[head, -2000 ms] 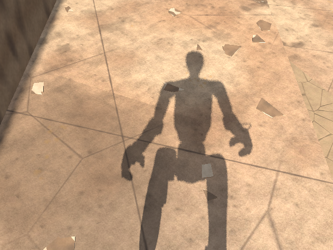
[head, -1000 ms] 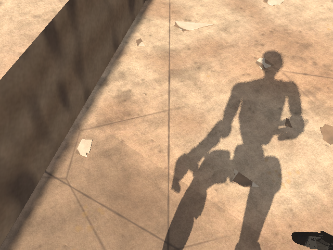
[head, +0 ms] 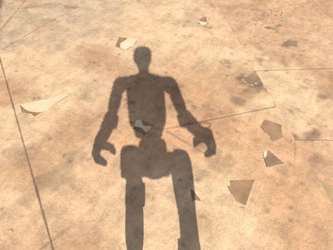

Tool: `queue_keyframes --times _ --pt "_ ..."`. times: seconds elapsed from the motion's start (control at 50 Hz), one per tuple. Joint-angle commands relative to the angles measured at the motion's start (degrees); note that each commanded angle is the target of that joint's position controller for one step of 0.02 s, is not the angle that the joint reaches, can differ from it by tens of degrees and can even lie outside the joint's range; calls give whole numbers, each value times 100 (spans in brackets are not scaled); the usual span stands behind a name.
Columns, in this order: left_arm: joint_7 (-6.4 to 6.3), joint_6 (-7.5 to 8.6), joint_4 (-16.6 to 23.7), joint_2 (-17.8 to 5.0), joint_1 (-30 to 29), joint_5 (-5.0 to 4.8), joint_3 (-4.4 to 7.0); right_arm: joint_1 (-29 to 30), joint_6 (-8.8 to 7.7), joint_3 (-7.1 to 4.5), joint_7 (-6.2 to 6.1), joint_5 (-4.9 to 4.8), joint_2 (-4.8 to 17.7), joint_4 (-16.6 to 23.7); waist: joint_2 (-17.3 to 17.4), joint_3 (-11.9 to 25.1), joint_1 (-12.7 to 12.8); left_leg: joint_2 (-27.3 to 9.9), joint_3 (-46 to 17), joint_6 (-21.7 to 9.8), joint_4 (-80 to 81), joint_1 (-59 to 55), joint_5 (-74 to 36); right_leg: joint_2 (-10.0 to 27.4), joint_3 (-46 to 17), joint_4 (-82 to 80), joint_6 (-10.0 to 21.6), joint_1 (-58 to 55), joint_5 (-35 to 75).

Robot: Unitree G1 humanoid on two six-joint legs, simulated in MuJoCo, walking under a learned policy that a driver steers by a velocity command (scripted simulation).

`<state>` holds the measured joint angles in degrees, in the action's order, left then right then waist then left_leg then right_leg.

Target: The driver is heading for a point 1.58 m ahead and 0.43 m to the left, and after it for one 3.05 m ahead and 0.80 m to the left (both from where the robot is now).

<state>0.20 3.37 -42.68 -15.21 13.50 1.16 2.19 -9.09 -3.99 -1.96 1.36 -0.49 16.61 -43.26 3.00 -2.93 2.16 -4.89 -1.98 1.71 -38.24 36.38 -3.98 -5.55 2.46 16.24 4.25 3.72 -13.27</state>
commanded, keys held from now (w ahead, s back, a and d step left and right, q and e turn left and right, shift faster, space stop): q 0.80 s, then no key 0.16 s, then e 0.04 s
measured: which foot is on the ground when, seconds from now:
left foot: up 0.00-0.08, down 0.10-0.54, up 0.56-0.94, down 0.96-1.00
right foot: down 0.00-0.12, up 0.14-0.52, down 0.54-0.96, up 0.98-1.00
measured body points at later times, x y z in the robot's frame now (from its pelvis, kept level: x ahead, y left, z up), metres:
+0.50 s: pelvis +0.12 +0.00 -0.01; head +0.16 +0.01 +0.44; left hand +0.19 +0.31 -0.12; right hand +0.35 -0.23 -0.10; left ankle +0.18 +0.12 -0.74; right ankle +0.20 -0.13 -0.73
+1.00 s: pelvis +0.13 +0.01 -0.01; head +0.15 +0.04 +0.44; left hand +0.08 +0.32 -0.13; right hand +0.43 -0.12 -0.09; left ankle +0.07 +0.10 -0.74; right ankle +0.20 -0.12 -0.73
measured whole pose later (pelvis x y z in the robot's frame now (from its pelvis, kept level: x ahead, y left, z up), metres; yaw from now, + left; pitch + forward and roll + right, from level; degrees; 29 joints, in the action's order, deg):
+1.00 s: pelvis +0.13 +0.01 -0.01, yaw +32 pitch +1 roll +0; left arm -0.7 -0.6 -43.6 -17.8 10.1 0.3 3.8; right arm -8.2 3.5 -3.3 -0.1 0.4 15.8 -34.5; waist -2.3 -2.7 2.2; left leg 1.2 0.3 -1.2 -29.9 15.3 15.5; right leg 5.8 3.7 38.5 -3.1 18.0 -25.4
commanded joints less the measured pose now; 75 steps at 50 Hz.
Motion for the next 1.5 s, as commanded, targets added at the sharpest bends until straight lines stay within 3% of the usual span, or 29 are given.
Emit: queue_keyframes --times 0.02,0.1,0.12,0.14,0.16,0.18,0.22,0.3,0.52,0.54,0.56,0.58,0.6,0.66,0.8,0.92,0.94,0.96,0.98,1.0,1.02,1.16,1.24,1.36,1.42,1.44,1.46,1.48,1.5 --pt "-85 -30 166 -989 -122 -56 284 166 -57 -170 108 1 572 478 -655 359 -7 163 72 -154 307 -669 127 1704 -174 73 650 42 3517" --pt "-252 -253 159 -944 -243 -188 311 -738 -36 -392 170 90 912 435 -484 748 -498 559 307 -577 1062 -1686 224 1458 16 2056 194 -62 4032" --pt "-278 -230 289 -859 22 -25 265 -1072 -24 -525 86 120 1428 497 440 1271 -504 -266 -913 -1038 1046 -2862 -2374 896 283 3623 -223 782 2420" --pt "-194 -206 389 -408 552 105 116 -1019 19 -525 33 184 1650 620 1422 1924 -134 -1565 -3115 -2304 1142 -4487 -3503 -224 -2 5517 -645 2751 -2392" --pt "-102 -201 267 -758 383 -6 150 -1050 70 -424 16 135 1187 733 699 2497 -452 -1486 -3327 -2324 1429 -4569 -2265 24 -946 6024 -601 2941 -2476" --pt "-81 -242 382 -865 -14 -163 188 -669 113 -388 -13 87 1022 849 378 1950 -445 -1266 -2808 -2110 1547 -4098 -1304 230 -954 6117 -576 3247 -2087" --pt "-167 -364 416 -861 -367 -101 215 -237 256 -323 -94 -35 803 940 -184 1115 -304 -899 -2281 -1683 1906 -2882 248 574 -869 5375 -618 3236 -1485" --pt "-231 -409 347 -630 -200 -92 188 -78 408 -412 -206 101 962 1058 400 955 -136 -358 -1878 -1517 2119 -2045 622 419 -667 3825 -802 2402 -1129" --pt "-104 -155 240 -713 -43 -144 302 94 684 -479 -322 -63 959 1215 588 932 -79 57 -2481 -1027 1585 -1824 1692 387 -668 835 -553 1028 149" --pt "-129 -156 244 -1056 111 -63 397 -57 687 -421 -321 -58 761 1223 99 974 -113 382 -2146 -735 985 -1350 2371 1192 -1293 394 -263 482 157" --pt "-162 -222 228 -1596 -2 98 521 -14 648 -380 -300 -71 572 1428 -1652 623 -343 1305 -885 -375 -165 -202 3405 2283 -2676 0 524 406 588" --pt "-162 -207 392 -1347 -247 218 471 -120 566 -499 -281 36 966 1356 -1819 635 -260 1141 -682 -107 -1659 -69 3827 2876 -3259 -99 1072 680 1126" --pt "-204 -197 529 -1043 -536 168 377 -278 563 -599 -255 2 1183 1196 -1328 639 -366 985 -744 -17 -2364 -133 3517 2689 -2782 45 995 760 1369" --pt "-273 -233 588 -759 -779 -74 278 -483 720 -538 -278 -27 823 959 -976 462 -358 849 -511 273 -3181 92 2814 2028 -1567 311 599 534 1798" --pt "-287 -403 486 -1143 -340 -49 433 275 715 -344 -152 -71 476 1393 -1355 643 107 380 139 425 -1367 -438 2725 2183 -824 356 811 -130 2339" --pt "-140 -387 337 -1203 -529 -301 434 -274 734 -369 -89 -28 485 1171 -1298 711 -237 650 537 -113 1287 -2176 1619 2132 -590 938 588 319 2437" --pt "-122 -353 191 -1022 -264 -309 370 -362 729 -393 -112 -12 604 1133 -1027 750 -259 592 330 -289 1914 -2880 847 1964 -397 1202 236 722 1953" --pt "-80 -306 202 -659 -93 -76 245 -502 724 -459 -180 5 965 1172 48 1100 -147 -353 -872 -549 1847 -3964 -832 1529 66 2157 -318 1592 422" --pt "-35 -256 359 -335 -152 97 100 -203 688 -408 -212 155 1129 1292 1303 1076 -31 -1553 -1979 -1504 1619 -3960 -2169 968 190 2884 -782 2570 -2111" --pt "-86 -284 354 -709 -504 -13 202 -280 576 -291 -181 275 641 1215 784 1221 -429 -1612 -1840 -1965 1741 -3427 -1568 1099 -327 3474 -907 2383 -2399" --pt "-76 -325 268 -816 -477 -137 245 -96 478 -193 -157 305 402 1073 641 1006 -291 -1273 -1405 -1774 1827 -3232 -1060 1147 -462 3661 -918 2299 -2206" --pt "-159 -505 2 -805 -191 -225 282 433 421 -283 -279 172 633 709 506 512 -226 -897 -403 -1473 1796 -2858 -852 924 -348 3468 -1009 2001 -1269" --pt "-131 -514 274 -762 -582 -258 243 -55 448 -417 -326 35 873 468 482 178 -586 -1383 -1182 -1618 2667 -3159 3011 1057 -243 3418 -741 2782 -1383" --pt "71 -338 172 -625 -212 -298 234 277 235 -503 -179 -85 934 396 295 110 -225 -1249 -474 -1310 2849 -2901 3002 1031 70 2274 -182 1858 -1079" --pt "102 -314 -307 -660 828 -288 320 479 229 -464 -115 -135 740 360 -61 326 291 -774 406 -910 1717 -1930 3135 541 503 1278 47 86 -395" --pt "51 -299 -466 -995 1472 -316 456 595 191 -353 -87 -35 382 415 -819 455 512 -360 1004 -560 114 -1124 2834 974 -397 874 354 -785 -754" --pt "21 -195 -305 -1887 1782 -266 635 994 103 -234 -81 98 48 875 -2271 388 542 640 1067 -45 -2089 857 3748 2455 -3684 -152 1379 -1405 -1688" --pt "79 -41 -118 -1615 1513 -177 528 1140 -56 -295 -48 -69 384 926 -1529 404 539 582 -53 -136 -2850 1547 3923 2830 -4642 -742 1842 -1331 -2466" --pt "77 60 0 -1289 1121 -165 429 1004 -166 -346 25 -215 642 875 -1291 18 308 275 -214 -266 -2869 1764 3319 2711 -4149 -773 1643 -1184 -2310"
